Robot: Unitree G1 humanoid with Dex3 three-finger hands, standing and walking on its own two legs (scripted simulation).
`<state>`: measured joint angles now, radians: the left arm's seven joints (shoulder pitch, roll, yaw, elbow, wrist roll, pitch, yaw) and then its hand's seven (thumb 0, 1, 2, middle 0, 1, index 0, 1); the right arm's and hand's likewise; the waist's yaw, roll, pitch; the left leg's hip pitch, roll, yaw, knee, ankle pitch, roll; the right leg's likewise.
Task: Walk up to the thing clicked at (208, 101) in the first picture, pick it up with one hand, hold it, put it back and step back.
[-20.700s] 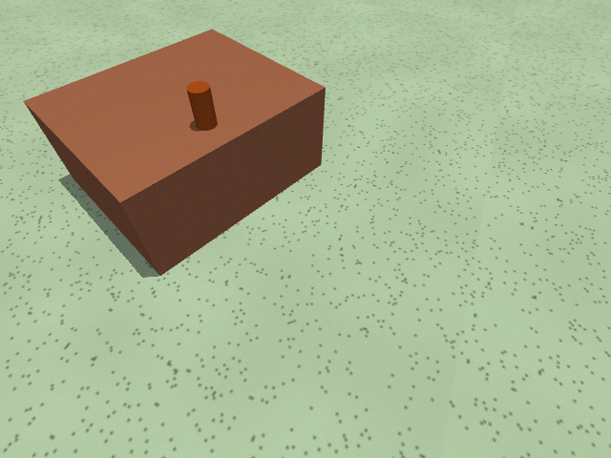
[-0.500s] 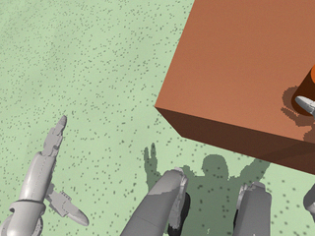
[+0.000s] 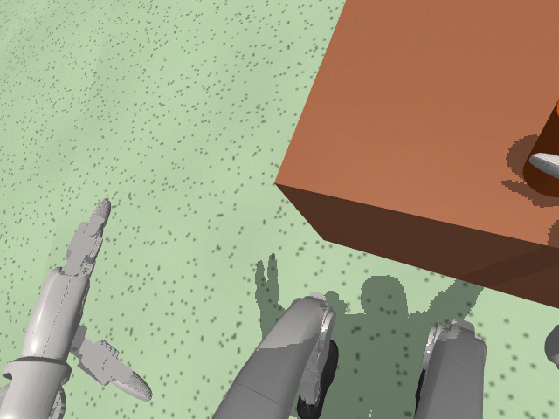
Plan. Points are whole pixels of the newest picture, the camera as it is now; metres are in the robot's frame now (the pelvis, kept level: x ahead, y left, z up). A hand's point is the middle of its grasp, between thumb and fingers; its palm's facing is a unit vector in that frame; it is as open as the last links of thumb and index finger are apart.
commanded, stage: open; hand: right
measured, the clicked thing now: out of the picture +0.52 -0.24 -0.07
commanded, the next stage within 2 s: withdraw in 0.18 s
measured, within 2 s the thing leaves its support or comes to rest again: rests again in 0.94 s
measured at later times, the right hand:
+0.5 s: hand out of the picture +0.52 -0.26 -0.04, palm faces +0.29 +0.96 -0.01, open 13.7 cm
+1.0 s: hand out of the picture +0.51 -0.35 +0.05, palm faces +0.39 +0.90 -0.18, open 16.6 cm
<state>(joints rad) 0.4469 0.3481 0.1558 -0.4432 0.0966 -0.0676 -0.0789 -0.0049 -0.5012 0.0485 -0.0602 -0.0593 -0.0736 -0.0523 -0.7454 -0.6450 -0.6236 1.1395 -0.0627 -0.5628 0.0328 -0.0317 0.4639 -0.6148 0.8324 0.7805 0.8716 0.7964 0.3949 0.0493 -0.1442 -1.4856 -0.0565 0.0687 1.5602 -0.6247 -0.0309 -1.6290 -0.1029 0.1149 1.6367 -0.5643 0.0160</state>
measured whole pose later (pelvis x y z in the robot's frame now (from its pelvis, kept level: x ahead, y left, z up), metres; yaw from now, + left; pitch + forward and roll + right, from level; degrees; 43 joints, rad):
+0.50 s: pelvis -0.01 +0.00 -0.01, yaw +0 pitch +31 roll +8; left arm 0.46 0.35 0.17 -0.44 0.07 -0.07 -0.07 -0.01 -0.52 0.05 -0.06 -0.06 -0.07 -0.06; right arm -0.78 -0.68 -0.65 1.11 -0.07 -0.53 0.07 -0.01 0.33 -0.32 0.50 0.41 0.50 0.41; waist 0.39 0.04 -0.14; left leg -1.51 -0.06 0.07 1.58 -0.62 -0.03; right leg -1.65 -0.10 0.12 1.65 -0.56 0.02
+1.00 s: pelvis +0.02 -0.01 +0.07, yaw -1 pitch +27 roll +8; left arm 0.45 0.33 0.09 -0.25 0.03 0.06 -0.05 -0.01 -0.49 0.10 -0.08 -0.07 -0.08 -0.08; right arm -0.81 -0.78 -0.58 1.19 -0.13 -0.16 0.03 -0.01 0.37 -0.08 0.09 0.06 0.09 0.07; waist 0.28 0.01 -0.14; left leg -1.19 -0.05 0.05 1.25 -0.54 -0.04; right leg -1.34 -0.10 0.08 1.36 -0.51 0.00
